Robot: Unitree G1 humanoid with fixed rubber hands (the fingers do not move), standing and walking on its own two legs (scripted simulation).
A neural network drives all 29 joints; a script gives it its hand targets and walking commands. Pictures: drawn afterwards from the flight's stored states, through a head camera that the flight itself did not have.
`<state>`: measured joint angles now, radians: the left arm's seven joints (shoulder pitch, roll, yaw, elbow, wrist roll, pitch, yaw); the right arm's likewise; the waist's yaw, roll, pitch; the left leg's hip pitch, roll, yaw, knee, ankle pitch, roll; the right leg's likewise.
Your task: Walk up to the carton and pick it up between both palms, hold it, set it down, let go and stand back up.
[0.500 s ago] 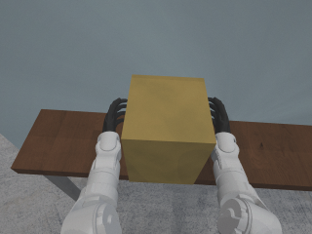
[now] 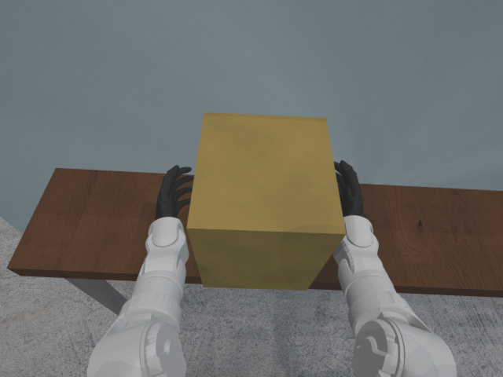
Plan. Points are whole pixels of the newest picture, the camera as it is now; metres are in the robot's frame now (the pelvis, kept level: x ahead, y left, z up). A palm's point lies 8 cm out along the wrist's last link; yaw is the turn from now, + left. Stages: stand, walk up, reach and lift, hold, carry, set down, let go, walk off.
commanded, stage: set down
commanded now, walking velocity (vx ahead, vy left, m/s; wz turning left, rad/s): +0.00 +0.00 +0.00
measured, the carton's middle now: (259, 209) +0.41 +0.02 -0.01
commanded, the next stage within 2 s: none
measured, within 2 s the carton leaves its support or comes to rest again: neither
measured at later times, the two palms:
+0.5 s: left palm (163, 203) +0.41 +0.18 +0.00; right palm (357, 200) +0.43 -0.15 +0.01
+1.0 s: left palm (136, 260) +0.31 +0.21 -0.01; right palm (373, 254) +0.33 -0.17 +0.01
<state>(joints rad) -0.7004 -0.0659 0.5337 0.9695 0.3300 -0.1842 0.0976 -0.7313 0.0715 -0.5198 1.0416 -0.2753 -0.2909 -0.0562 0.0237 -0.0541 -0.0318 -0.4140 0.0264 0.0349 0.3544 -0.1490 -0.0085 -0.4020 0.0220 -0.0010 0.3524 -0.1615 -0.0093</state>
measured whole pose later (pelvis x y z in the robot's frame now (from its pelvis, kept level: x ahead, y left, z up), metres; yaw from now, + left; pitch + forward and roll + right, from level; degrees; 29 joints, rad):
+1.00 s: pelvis -0.03 +0.01 -0.01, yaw -1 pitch +15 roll -2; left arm -0.50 0.08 0.22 1.13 -0.06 -0.40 0.08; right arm -0.61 -0.14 -0.03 1.27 0.24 -0.47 -0.05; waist 0.04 0.01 -0.20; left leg -0.58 0.06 0.03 0.51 -0.18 -0.01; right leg -0.51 0.05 0.00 0.37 -0.11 -0.01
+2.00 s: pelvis -0.02 -0.01 +0.00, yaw +0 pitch -5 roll +0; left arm 0.17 0.10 0.03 0.49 -0.10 -0.17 0.10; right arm 0.15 -0.17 0.02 0.52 0.22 -0.28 0.02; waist 0.02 -0.02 -0.02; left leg -0.11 0.04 0.03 0.38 -0.18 -0.02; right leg -0.11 0.03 0.00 0.40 -0.21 -0.03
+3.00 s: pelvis -0.01 -0.01 +0.00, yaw +0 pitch -5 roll +0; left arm 0.24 0.17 0.03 0.44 -0.06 0.11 0.05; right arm 0.24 -0.17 0.01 0.49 0.02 -0.08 0.03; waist 0.02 -0.03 0.03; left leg -0.09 0.02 0.03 0.37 -0.20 -0.02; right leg -0.09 0.02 0.00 0.40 -0.23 -0.03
